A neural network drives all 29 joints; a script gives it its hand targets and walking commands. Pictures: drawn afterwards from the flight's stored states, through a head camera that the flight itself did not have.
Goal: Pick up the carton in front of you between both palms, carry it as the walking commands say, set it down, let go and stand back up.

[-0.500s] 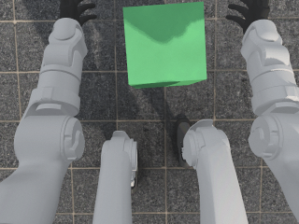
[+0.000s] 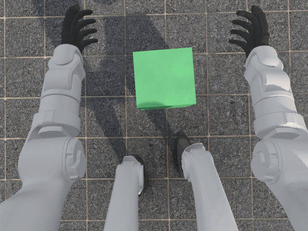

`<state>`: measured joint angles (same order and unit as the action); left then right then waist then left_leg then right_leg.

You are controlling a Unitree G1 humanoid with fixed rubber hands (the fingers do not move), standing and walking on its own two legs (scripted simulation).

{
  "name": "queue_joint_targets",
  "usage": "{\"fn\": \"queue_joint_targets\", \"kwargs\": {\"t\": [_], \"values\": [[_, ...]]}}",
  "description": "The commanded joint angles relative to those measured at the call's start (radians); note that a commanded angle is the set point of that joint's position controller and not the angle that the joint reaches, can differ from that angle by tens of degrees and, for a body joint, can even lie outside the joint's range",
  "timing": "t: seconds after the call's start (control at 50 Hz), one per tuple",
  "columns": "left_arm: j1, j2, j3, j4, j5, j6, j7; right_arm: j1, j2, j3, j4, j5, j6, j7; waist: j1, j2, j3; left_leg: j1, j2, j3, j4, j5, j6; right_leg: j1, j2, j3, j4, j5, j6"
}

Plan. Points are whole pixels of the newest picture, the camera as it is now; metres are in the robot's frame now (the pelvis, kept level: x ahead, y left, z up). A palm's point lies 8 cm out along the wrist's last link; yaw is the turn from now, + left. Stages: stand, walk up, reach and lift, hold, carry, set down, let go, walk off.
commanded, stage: set down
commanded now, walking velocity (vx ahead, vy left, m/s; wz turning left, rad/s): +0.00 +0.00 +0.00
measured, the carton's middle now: (163, 83) +0.50 -0.06 -0.47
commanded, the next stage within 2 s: let go in 0.06 s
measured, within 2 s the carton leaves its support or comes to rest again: neither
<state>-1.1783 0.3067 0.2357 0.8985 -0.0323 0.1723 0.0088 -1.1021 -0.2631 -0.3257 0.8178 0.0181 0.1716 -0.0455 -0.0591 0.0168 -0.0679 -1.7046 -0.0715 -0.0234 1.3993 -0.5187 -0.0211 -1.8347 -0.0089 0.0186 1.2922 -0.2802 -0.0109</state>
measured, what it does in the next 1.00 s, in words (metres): rises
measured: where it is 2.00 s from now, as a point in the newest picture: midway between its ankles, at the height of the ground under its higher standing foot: (161, 175)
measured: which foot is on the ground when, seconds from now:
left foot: down 0.00-1.00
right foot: down 0.00-1.00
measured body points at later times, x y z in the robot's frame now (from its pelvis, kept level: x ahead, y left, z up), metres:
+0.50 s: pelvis +0.05 -0.01 +0.12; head +0.28 -0.04 +0.51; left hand +0.44 +0.18 +0.01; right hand +0.39 -0.27 +0.01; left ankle +0.04 +0.12 -0.56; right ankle +0.12 -0.11 -0.56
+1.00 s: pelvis +0.09 +0.01 +0.18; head +0.14 +0.00 +0.63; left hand +0.29 +0.23 +0.10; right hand +0.25 -0.24 +0.10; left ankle +0.04 +0.12 -0.56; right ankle +0.12 -0.11 -0.56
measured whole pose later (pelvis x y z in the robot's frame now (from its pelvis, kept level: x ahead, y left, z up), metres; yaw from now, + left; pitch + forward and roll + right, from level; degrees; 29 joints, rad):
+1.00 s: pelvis +0.09 +0.01 +0.18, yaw -3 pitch +3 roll -1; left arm 0.19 0.20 0.06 0.48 0.02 0.01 -0.05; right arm 0.24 -0.22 -0.04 0.42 0.00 0.04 0.07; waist -0.01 0.02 0.05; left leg -0.17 -0.02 -0.05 0.45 -0.33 0.01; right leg -0.31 0.02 0.01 0.41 -0.15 0.00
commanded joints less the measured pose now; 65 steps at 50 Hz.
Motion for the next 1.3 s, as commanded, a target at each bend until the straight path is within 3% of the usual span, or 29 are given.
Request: {"fn": "queue_joint_targets", "kwargs": {"t": [0.0, 0.12, 0.2, 0.26, 0.34, 0.42, 0.62, 0.8, 0.92, 1.06, 1.18, 1.28], "values": [[-0.221, 0.110, 0.021, -0.100, 0.017, -0.032, -0.011, -0.193, -0.102, -0.020, -0.113, -0.020, -0.030, 0.005, -0.016, -0.004, -1.005, 0.184, -0.026, 0.060, -0.275, 0.251, -0.021, 1.081, 0.042, -0.018, -0.081, 0.401, 0.025], [-0.075, 0.068, 0.050, -0.096, 0.080, -0.038, -0.011, -0.053, -0.073, -0.022, -0.117, -0.070, -0.035, 0.029, -0.003, 0.009, -0.995, 0.308, -0.021, 0.051, -0.391, 0.306, -0.027, 1.194, 0.041, -0.014, -0.192, 0.426, 0.019], [0.114, 0.023, 0.055, -0.199, 0.135, -0.035, 0.010, 0.125, -0.073, 0.006, -0.193, -0.121, -0.037, 0.064, 0.003, 0.006, -1.026, 0.445, -0.020, 0.047, -0.471, 0.377, -0.034, 1.322, 0.044, -0.019, -0.262, 0.481, 0.008], [0.254, -0.009, 0.031, -0.301, 0.133, -0.042, 0.020, 0.260, -0.071, 0.047, -0.269, -0.133, -0.041, 0.087, -0.002, -0.012, -0.985, 0.506, -0.019, 0.044, -0.527, 0.387, -0.033, 1.418, 0.044, -0.014, -0.319, 0.493, -0.001], [0.397, -0.014, 0.011, -0.385, 0.112, -0.067, 0.009, 0.402, -0.060, 0.089, -0.338, -0.115, -0.060, 0.101, -0.001, -0.034, -0.849, 0.547, -0.011, 0.042, -0.600, 0.336, -0.023, 1.523, 0.032, 0.014, -0.398, 0.469, -0.001], [0.549, -0.017, -0.008, -0.382, 0.092, -0.098, -0.013, 0.561, -0.034, 0.123, -0.343, -0.083, -0.085, 0.107, 0.006, -0.031, -0.707, 0.611, 0.000, 0.035, -0.660, 0.294, -0.011, 1.588, 0.018, 0.044, -0.463, 0.450, 0.007], [0.966, -0.033, -0.052, -0.361, 0.078, -0.182, -0.041, 0.972, -0.010, 0.202, -0.373, -0.027, -0.163, 0.094, 0.024, -0.051, -0.482, 0.821, 0.013, 0.017, -0.811, 0.339, 0.005, 1.807, 0.007, 0.071, -0.593, 0.600, 0.017], [1.231, -0.030, -0.114, -0.460, 0.056, -0.213, -0.049, 1.248, -0.026, 0.240, -0.475, -0.015, -0.191, 0.098, 0.040, -0.010, -0.229, 1.181, 0.038, -0.006, -0.987, 0.425, 0.007, 1.885, 0.035, 0.023, -0.777, 0.471, 0.020], [1.325, -0.034, -0.160, -0.519, 0.047, -0.176, -0.062, 1.310, -0.047, 0.258, -0.489, -0.012, -0.152, 0.111, 0.054, 0.054, -0.006, 1.272, 0.064, -0.015, -1.102, 0.341, 0.009, 1.930, 0.061, -0.016, -0.845, 0.327, 0.025], [1.325, -0.026, -0.182, -0.556, 0.033, -0.107, -0.074, 1.281, -0.068, 0.245, -0.511, -0.025, -0.080, 0.117, 0.052, 0.046, 0.158, 1.190, 0.097, -0.027, -1.177, 0.172, 0.034, 2.051, 0.074, -0.038, -0.830, 0.236, 0.033], [1.335, -0.019, -0.177, -0.549, 0.030, -0.077, -0.079, 1.312, -0.063, 0.245, -0.518, -0.036, -0.047, 0.107, 0.049, -0.010, 0.135, 1.237, 0.085, -0.020, -1.134, 0.274, 0.034, 2.088, 0.069, -0.020, -0.820, 0.311, 0.029], [1.357, -0.012, -0.164, -0.550, 0.040, -0.071, -0.079, 1.331, -0.056, 0.246, -0.519, -0.031, -0.045, 0.106, 0.057, -0.005, 0.104, 1.313, 0.059, -0.009, -1.093, 0.384, 0.022, 2.067, 0.057, -0.005, -0.831, 0.380, 0.024]]}}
